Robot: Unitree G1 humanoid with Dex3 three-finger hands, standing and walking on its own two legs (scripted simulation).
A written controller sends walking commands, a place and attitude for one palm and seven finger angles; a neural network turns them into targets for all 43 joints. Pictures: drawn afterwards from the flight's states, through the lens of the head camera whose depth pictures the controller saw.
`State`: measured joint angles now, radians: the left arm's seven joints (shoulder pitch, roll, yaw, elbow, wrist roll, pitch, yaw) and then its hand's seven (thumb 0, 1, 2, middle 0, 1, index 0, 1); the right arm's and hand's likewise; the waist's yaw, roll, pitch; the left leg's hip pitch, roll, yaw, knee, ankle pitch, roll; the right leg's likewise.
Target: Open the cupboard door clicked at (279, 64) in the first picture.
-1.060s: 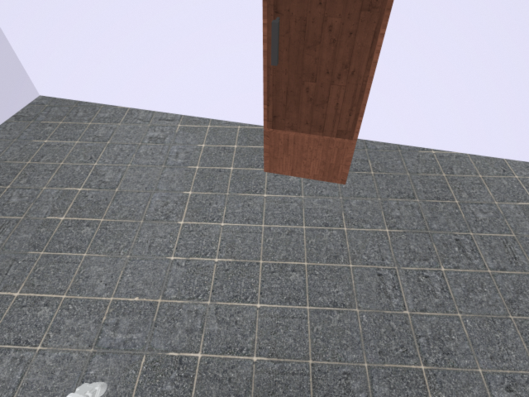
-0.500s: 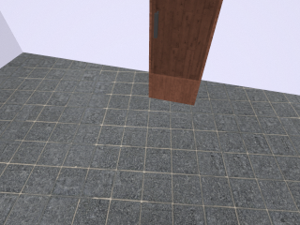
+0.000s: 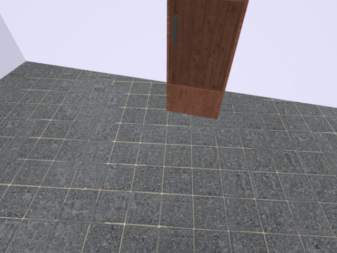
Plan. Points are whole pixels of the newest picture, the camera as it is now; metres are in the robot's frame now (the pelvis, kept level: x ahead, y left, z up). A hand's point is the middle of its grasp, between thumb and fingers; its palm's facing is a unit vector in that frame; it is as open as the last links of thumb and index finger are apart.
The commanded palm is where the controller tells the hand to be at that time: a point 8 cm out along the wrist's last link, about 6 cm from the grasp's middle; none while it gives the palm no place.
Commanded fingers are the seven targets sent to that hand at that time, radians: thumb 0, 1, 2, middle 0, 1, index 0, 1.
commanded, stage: look at it before walking up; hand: left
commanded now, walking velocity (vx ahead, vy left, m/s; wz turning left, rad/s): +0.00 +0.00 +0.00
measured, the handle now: (175, 29) +1.34 +0.03 -0.04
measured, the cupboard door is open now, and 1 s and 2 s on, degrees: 0 0 0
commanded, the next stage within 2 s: walk to a spot facing it in 0.38 s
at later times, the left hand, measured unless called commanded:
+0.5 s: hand out of the picture +0.07 +0.25 -0.16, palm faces -0.02 -0.94 -0.34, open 7.4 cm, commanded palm none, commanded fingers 0.00 0.90 0.90 -0.20 -0.30 -0.20 -0.30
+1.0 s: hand out of the picture +0.13 +0.20 -0.18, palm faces -0.03 -0.99 -0.14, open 7.3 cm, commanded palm none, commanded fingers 0.00 0.90 0.90 -0.20 -0.30 -0.20 -0.30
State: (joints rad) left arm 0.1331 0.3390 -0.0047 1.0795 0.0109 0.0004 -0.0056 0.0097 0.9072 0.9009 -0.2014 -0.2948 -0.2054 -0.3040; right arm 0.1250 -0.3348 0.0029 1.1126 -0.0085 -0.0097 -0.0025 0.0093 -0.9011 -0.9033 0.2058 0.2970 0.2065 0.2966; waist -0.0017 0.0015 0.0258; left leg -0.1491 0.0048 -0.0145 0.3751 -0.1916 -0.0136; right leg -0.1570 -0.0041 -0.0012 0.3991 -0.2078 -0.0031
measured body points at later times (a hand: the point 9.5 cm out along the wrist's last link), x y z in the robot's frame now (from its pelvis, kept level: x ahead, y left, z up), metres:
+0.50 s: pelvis +0.00 +0.00 +0.00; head +0.01 +0.00 +0.45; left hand +0.07 +0.30 -0.13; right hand +0.09 -0.29 -0.13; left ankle +0.01 +0.13 -0.74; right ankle +0.01 -0.12 -0.74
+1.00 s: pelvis +0.12 +0.03 +0.00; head +0.14 +0.04 +0.44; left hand +0.13 +0.25 -0.17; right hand -0.01 -0.17 -0.15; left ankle +0.01 +0.13 -0.74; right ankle +0.16 -0.11 -0.68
